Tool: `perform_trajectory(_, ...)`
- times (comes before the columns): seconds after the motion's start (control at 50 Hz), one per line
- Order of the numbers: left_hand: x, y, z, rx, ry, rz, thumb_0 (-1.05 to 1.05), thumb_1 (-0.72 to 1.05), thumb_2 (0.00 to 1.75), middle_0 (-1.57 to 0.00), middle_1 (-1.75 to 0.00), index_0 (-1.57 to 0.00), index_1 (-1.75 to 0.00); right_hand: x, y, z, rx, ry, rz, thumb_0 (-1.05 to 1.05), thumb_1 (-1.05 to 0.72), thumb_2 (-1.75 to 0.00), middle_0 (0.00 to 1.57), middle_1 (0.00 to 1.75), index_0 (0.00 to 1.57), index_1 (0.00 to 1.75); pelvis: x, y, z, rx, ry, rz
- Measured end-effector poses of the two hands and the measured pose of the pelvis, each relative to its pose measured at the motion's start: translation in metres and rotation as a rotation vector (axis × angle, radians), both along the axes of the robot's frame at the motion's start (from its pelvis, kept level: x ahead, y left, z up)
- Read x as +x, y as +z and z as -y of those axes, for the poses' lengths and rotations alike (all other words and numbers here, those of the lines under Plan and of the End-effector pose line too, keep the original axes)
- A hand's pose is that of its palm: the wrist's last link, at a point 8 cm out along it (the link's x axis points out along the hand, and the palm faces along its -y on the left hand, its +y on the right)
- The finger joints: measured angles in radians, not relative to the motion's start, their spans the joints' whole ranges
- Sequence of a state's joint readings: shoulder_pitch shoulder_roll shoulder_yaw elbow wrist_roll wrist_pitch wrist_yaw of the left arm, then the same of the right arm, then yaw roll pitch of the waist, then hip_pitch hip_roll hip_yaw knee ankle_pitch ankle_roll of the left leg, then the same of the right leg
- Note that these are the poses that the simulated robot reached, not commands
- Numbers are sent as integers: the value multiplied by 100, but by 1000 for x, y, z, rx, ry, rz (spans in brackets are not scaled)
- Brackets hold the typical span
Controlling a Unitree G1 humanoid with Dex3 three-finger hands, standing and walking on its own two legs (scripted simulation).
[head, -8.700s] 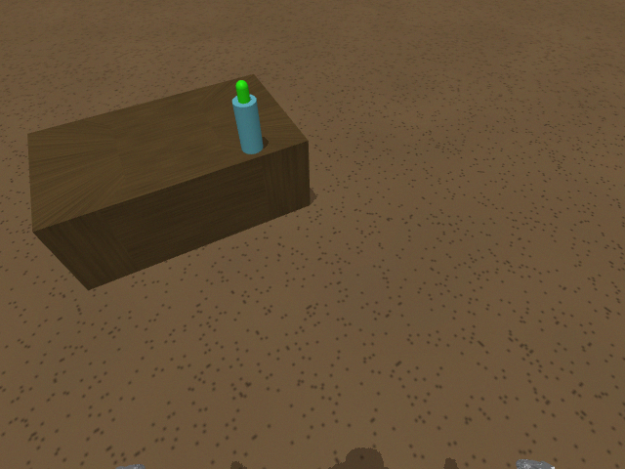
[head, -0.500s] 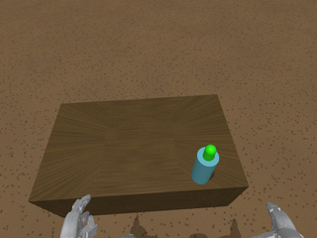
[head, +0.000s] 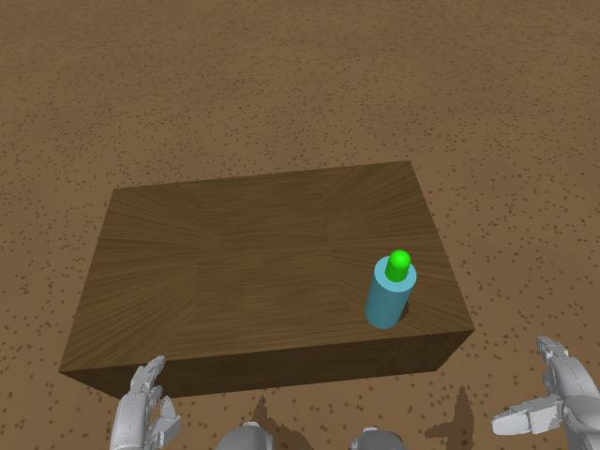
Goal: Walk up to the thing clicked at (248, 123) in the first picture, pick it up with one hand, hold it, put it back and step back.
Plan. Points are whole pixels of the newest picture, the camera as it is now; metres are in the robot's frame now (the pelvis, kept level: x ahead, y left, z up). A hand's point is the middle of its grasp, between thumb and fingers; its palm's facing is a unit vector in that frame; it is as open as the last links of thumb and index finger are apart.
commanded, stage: go down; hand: right
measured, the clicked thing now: (390, 287) +0.43 -0.16 -0.23
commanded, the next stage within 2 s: approach in 1.58 s
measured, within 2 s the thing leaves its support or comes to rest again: neither
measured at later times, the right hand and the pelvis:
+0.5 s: hand (545, 304) +0.30 -0.33 -0.03, palm faces +0.10 +0.98 -0.18, open 17.7 cm; pelvis -0.01 +0.00 +0.00, yaw +1 degrees
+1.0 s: hand (556, 271) +0.34 -0.34 +0.00, palm faces +0.10 +0.99 -0.13, open 17.4 cm; pelvis +0.00 +0.00 -0.01, yaw +1 degrees
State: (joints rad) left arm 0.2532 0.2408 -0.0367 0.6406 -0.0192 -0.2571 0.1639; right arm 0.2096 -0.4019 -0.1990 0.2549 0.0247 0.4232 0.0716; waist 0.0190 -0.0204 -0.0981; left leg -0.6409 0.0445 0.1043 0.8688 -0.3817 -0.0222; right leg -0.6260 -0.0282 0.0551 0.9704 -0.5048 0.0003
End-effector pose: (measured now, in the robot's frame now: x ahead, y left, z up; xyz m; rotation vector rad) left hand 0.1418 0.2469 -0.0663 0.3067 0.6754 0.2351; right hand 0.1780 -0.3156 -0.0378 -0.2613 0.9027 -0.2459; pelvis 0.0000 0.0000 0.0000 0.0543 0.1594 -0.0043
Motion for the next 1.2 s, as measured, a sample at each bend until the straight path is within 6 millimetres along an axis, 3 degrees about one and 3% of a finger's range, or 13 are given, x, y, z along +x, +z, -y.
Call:
perform_trajectory(0.18, -28, -4, -11, 24, 58, -56, 1, 89, 89, -20, -29, -20, -30, 65, 28, 30, 47, 25, 136, -1, 56, -6, 5, 5, 4, 6, -5, 1, 1, 3, 7, -8)
perform_trajectory(0.36, -69, -15, -22, 34, 96, -195, 1, 89, 90, -20, -29, -20, -30, 86, 29, 44, 120, 67, 185, -1, 58, -5, 5, 5, 5, 6, -8, 0, 5, -4, 26, -27)
perform_trajectory(0.46, -81, -20, -22, 38, 89, -257, 1, 89, 90, -20, -29, -19, -30, 96, 31, 55, 120, 74, 255, -1, 59, -5, 4, 5, 5, 6, -11, -2, 5, -7, 27, -42)
perform_trajectory(0.7, -82, -23, -24, 43, 68, -307, 1, 89, 90, -20, -29, -20, -30, 125, 43, 67, 147, 103, 364, -1, 58, -4, 5, 4, 5, 5, -9, -4, 3, -8, 31, -82)
perform_trajectory(1.2, -85, -23, -33, 64, 38, -387, 1, 91, 89, -20, -30, -21, -30, 150, 55, 84, 168, 112, 466, -1, 51, -5, 6, 4, 5, 5, -2, -7, -2, -6, 32, -125)
